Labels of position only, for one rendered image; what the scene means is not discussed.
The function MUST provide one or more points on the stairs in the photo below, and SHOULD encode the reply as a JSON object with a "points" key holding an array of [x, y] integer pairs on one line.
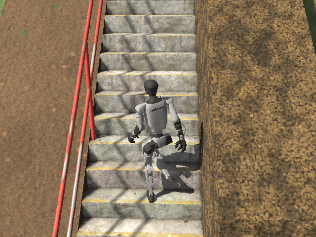
{"points": [[144, 39]]}

